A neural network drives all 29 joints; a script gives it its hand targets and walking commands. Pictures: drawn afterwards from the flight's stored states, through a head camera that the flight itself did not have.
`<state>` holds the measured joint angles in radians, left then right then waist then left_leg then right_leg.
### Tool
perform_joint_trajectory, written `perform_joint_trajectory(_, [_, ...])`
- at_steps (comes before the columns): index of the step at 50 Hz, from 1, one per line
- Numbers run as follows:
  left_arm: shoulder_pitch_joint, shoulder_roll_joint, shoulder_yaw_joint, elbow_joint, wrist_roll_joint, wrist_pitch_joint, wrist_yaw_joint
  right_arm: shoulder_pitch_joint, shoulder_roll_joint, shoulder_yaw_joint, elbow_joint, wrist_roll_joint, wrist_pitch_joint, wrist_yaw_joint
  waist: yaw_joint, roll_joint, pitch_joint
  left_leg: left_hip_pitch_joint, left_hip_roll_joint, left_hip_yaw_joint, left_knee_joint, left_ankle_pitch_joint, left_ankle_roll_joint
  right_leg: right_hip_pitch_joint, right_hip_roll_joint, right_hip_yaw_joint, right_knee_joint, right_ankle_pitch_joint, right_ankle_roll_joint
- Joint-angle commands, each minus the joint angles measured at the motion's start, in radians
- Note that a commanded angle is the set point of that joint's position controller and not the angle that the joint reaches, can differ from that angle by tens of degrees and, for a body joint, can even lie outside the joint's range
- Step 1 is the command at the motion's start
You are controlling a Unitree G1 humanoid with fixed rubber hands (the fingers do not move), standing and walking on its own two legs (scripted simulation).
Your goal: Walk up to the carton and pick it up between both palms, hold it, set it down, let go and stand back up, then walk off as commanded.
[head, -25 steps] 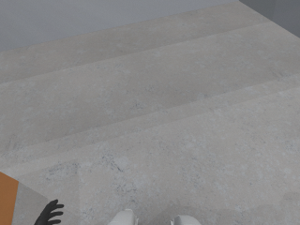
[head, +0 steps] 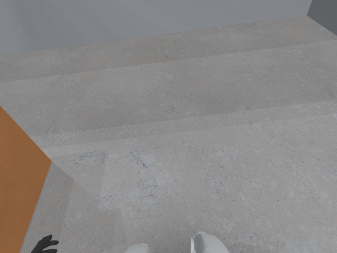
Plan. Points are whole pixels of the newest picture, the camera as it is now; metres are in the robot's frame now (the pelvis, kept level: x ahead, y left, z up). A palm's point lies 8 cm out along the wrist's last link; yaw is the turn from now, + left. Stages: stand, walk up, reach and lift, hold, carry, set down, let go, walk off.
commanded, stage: walk up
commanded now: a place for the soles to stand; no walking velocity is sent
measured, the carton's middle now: out of the picture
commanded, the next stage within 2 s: none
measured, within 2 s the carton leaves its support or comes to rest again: neither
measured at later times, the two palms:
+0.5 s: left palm out of the picture -0.26 +0.17 -0.05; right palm out of the picture -0.08 -0.43 -0.13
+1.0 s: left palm out of the picture -0.38 +0.11 -0.04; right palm out of the picture -0.24 -0.51 -0.07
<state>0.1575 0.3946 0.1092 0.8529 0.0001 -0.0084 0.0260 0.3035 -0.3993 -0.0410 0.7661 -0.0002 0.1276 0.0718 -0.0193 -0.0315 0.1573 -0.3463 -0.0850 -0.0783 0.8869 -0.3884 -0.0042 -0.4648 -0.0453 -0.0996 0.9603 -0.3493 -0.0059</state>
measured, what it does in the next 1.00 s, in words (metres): walks backwards, turning left: left foot, then right foot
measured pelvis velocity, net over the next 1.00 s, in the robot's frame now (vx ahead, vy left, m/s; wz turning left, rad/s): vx -0.36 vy -0.23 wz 0.47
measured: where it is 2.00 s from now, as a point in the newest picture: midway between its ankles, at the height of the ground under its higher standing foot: outside the picture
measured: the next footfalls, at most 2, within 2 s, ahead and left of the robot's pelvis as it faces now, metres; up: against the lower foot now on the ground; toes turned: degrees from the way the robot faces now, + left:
left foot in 0.18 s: +0.02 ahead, +0.13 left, +0.00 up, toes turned +0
right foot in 0.32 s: -0.12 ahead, -0.19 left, +0.00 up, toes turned +6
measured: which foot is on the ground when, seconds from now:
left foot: up 0.00-0.16, down 0.18-0.32, up 0.34-0.70, down 0.72-1.00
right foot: down 0.00-0.14, up 0.16-0.30, down 0.32-0.74, up 0.76-0.98, down 1.00-1.00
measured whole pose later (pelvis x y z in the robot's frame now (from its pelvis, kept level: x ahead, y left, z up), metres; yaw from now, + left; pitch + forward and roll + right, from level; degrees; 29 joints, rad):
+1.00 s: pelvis -0.36 -0.23 +0.04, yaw +27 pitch -3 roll +2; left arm 0.14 0.38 0.11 0.87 0.00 -0.03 -0.04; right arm 0.41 -0.38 -0.06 0.84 0.00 0.04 0.10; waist -0.06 -0.02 0.05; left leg -0.14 -0.05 -0.03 0.61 -0.42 0.02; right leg -0.32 -0.05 -0.09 0.70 -0.36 -0.01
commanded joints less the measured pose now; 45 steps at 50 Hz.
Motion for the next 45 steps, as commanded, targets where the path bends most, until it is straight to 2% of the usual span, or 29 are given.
perform_joint_trajectory(1, [-0.078,0.363,0.083,-0.081,0.031,-0.035,0.044,0.183,-0.177,-0.108,-0.074,-0.067,-0.001,-0.013,-0.048,-0.237,-0.085,-0.236,-0.007,-0.061,0.374,-0.052,0.036,0.068,-0.355,0.413,-0.971,-0.439,0.354])
perform_joint_trajectory(3, [-0.334,0.369,0.083,-0.133,0.057,-0.028,0.05,0.377,-0.249,-0.148,-0.019,-0.066,0.001,0.029,-0.183,-0.445,-0.082,0.273,-0.052,0.242,0.158,-0.111,0.03,-0.293,-0.157,0.072,-1.28,-0.362,0.714])
perform_joint_trajectory(4, [-0.459,0.354,0.094,-0.148,0.075,-0.018,0.051,0.559,-0.27,-0.17,0.048,-0.063,-0.002,0.042,-0.277,-0.459,-0.079,0.506,-0.02,0.303,0.057,-0.124,0.038,-0.465,-0.02,-0.047,-1.211,-0.245,0.749])
perform_joint_trajectory(5, [-0.553,0.339,0.094,-0.164,0.091,-0.011,0.056,0.713,-0.275,-0.172,0.089,-0.058,0.0,0.049,-0.379,-0.406,-0.088,0.63,0.015,0.349,-0.033,-0.1,0.073,-0.554,0.038,-0.102,-1.049,-0.216,0.694])
perform_joint_trajectory(6, [-0.575,0.29,0.101,-0.163,0.095,-0.005,0.048,0.745,-0.28,-0.179,0.118,-0.061,0.004,0.049,-0.413,-0.149,-0.082,0.564,0.113,0.207,-0.171,-0.05,0.173,-0.519,0.071,-0.091,-0.517,-0.264,0.474])
perform_joint_trajectory(7, [-0.468,0.241,0.096,-0.158,0.038,0.005,0.032,0.53,-0.264,-0.177,0.059,-0.056,0.005,0.027,-0.36,0.457,-0.038,0.044,0.289,-0.245,-0.33,-0.035,0.258,-0.246,0.09,0.036,0.437,-0.375,0.125])
perform_joint_trajectory(8, [-0.222,0.171,0.075,-0.137,-0.007,0.012,0.037,0.179,-0.236,-0.137,-0.095,-0.07,-0.028,0.002,-0.119,0.579,0.069,-0.588,0.326,-0.664,-0.582,-0.24,0.31,0.092,0.085,0.294,0.711,-0.379,-0.01])
perform_joint_trajectory(9, [-0.124,0.225,0.099,-0.116,-0.027,0.012,0.016,-0.172,-0.264,-0.143,-0.19,-0.066,-0.05,-0.019,-0.014,0.555,0.088,-0.822,0.417,-0.821,-0.704,-0.358,0.336,0.266,0.048,0.38,0.89,-0.327,-0.037])
perform_joint_trajectory(10, [0.023,0.238,0.087,-0.09,-0.028,0.002,0.016,-0.395,-0.268,-0.124,-0.228,-0.073,-0.063,-0.032,0.108,0.389,-0.026,-0.769,0.34,-0.705,-0.708,-0.285,0.285,0.377,0.024,0.407,0.913,-0.217,-0.074])
perform_joint_trajectory(11, [0.21,0.261,0.073,-0.046,-0.03,0.004,0.011,-0.535,-0.279,-0.123,-0.268,-0.085,-0.071,-0.046,0.215,0.284,-0.173,-0.631,0.242,-0.39,-0.658,-0.081,0.185,0.45,-0.017,0.373,0.687,-0.185,-0.077])
perform_joint_trajectory(13, [0.344,0.261,0.075,0.007,-0.042,-0.016,-0.008,-0.633,-0.248,-0.122,-0.291,-0.109,-0.08,-0.057,0.306,0.225,-0.092,-0.959,0.184,-0.346,-0.431,-0.082,0.082,0.824,-0.182,0.478,-0.155,-0.227,-0.082])
perform_joint_trajectory(14, [0.283,0.294,0.076,0.032,-0.04,-0.018,-0.016,-0.397,-0.164,-0.09,-0.194,-0.102,-0.079,-0.061,0.23,-0.052,-0.122,-0.718,0.073,-0.229,-0.121,0.024,0.056,0.736,-0.198,0.436,-0.533,-0.16,-0.009])
perform_joint_trajectory(15, [0.197,0.279,0.073,-0.005,-0.035,-0.015,-0.002,-0.195,-0.133,-0.078,-0.151,-0.089,-0.073,-0.06,0.167,-0.168,-0.145,-0.609,0.044,-0.184,0.083,0.117,0.034,0.662,-0.213,0.446,-0.6,-0.12,0.091])
perform_joint_trajectory(16, [0.126,0.261,0.067,-0.041,-0.007,-0.015,0.017,-0.084,-0.139,-0.078,-0.144,-0.089,-0.077,-0.058,0.125,-0.18,-0.12,-0.64,0.053,-0.223,0.209,0.023,0.05,0.605,-0.205,0.367,-0.507,0.033,0.151])
perform_joint_trajectory(18, [-0.003,0.298,0.065,-0.099,0.025,-0.029,0.025,-0.013,-0.156,-0.09,-0.125,-0.08,-0.064,-0.047,0.039,-0.184,-0.078,-0.533,0.07,-0.098,0.335,0.023,0.047,0.259,-0.377,0.355,-0.623,0.223,0.157])
perform_joint_trajectory(19, [-0.108,0.384,0.081,-0.134,0.039,-0.039,0.034,-0.143,-0.198,-0.099,-0.146,-0.075,-0.052,-0.038,0.067,-0.174,-0.02,-0.46,0.096,-0.09,0.406,0.058,0.04,0.024,-0.477,0.55,-0.861,-0.311,0.137])
perform_joint_trajectory(21, [-0.194,0.385,0.063,-0.115,0.043,-0.052,0.03,-0.176,-0.268,-0.124,-0.111,-0.058,-0.048,-0.001,0.03,-0.228,0.125,-0.434,0.119,-0.059,0.435,0.148,0.011,-0.131,-0.428,0.52,-0.95,-0.617,0.148])
perform_joint_trajectory(28, [-0.366,0.381,0.11,-0.111,0.081,-0.048,0.019,0.326,-0.28,-0.136,0.059,-0.034,-0.003,0.045,-0.22,-0.299,-0.02,0.128,0.076,0.33,0.289,0.045,-0.009,-0.213,-0.145,-0.009,-1.087,-0.326,0.42])
perform_joint_trajectory(29, [-0.378,0.345,0.108,-0.118,0.107,-0.039,0.015,0.391,-0.258,-0.134,0.081,-0.015,0.01,0.046,-0.247,-0.285,-0.092,0.188,0.068,0.373,0.232,0.009,0.009,-0.17,-0.107,-0.04,-1.032,-0.266,0.336])
perform_joint_trajectory(32, [-0.312,0.284,0.108,-0.102,0.116,-0.024,0.012,0.357,-0.189,-0.116,0.087,0.001,0.026,0.033,-0.213,-0.108,-0.193,0.19,0.104,0.284,0.009,-0.114,0.034,0.04,-0.155,-0.049,-0.732,-0.254,0.055])
perform_joint_trajectory(35, [-0.186,0.241,0.082,-0.089,0.092,-0.005,-0.001,0.196,-0.172,-0.102,0.025,-0.011,0.015,0.024,-0.121,0.058,-0.1,0.107,0.11,0.158,-0.428,-0.182,0.116,0.152,-0.127,-0.055,-0.397,-0.306,-0.017])
perform_joint_trajectory(36, [-0.121,0.214,0.062,-0.077,0.074,0.0,-0.005,0.148,-0.181,-0.1,0.022,-0.019,0.001,0.017,-0.094,0.232,-0.045,0.1,0.149,-0.015,-0.553,-0.247,0.197,0.045,-0.079,-0.058,-0.109,-0.345,-0.022])
perform_joint_trajectory(37, [-0.1,0.172,0.052,-0.082,0.042,0.003,-0.019,0.109,-0.205,-0.106,0.001,-0.043,-0.006,0.012,-0.069,0.367,-0.003,0.063,0.244,-0.373,-0.626,-0.376,0.298,-0.127,0.025,-0.059,0.231,-0.293,-0.014])
perform_joint_trajectory(38, [-0.154,0.128,0.038,-0.113,0.017,-0.007,-0.031,0.058,-0.219,-0.099,-0.038,-0.062,-0.021,0.001,-0.031,0.316,0.045,-0.008,0.346,-0.7,-0.652,-0.428,0.366,-0.32,0.066,0.094,0.388,-0.258,-0.011])
perform_joint_trajectory(39, [-0.221,0.163,0.051,-0.159,0.001,-0.019,-0.04,0.001,-0.271,-0.104,-0.056,-0.063,-0.045,-0.003,-0.004,0.203,0.044,-0.028,0.355,-0.664,-0.724,-0.382,0.328,-0.304,-0.005,0.176,0.31,-0.17,-0.03])
perform_joint_trajectory(40, [-0.289,0.197,0.046,-0.199,0.015,-0.03,-0.046,-0.036,-0.36,-0.12,-0.072,-0.055,-0.063,-0.009,-0.022,0.353,0.089,-0.173,0.444,-0.829,-0.931,-0.607,0.355,-0.266,-0.028,0.209,0.321,-0.153,-0.013])
perform_joint_trajectory(42, [-0.24,0.283,0.069,-0.133,0.024,-0.033,-0.06,-0.248,-0.357,-0.112,-0.116,-0.043,-0.089,-0.012,0.053,0.296,0.159,-0.338,0.37,-0.718,-0.945,-0.543,0.279,-0.052,-0.014,0.225,0.31,0.004,0.031])
perform_joint_trajectory(43, [-0.191,0.286,0.068,-0.101,0.011,-0.04,-0.067,-0.218,-0.305,-0.095,-0.109,-0.041,-0.096,-0.011,0.062,0.208,0.166,-0.259,0.294,-0.558,-0.873,-0.375,0.22,-0.038,-0.017,0.175,0.152,0.027,0.017])
perform_joint_trajectory(45, [-0.174,0.23,0.065,-0.089,0.017,-0.058,-0.07,-0.127,-0.24,-0.081,-0.068,-0.044,-0.119,-0.01,0.054,0.125,0.149,-0.14,0.25,-0.484,-0.74,-0.226,0.185,0.058,-0.013,0.172,-0.146,-0.029,-0.004])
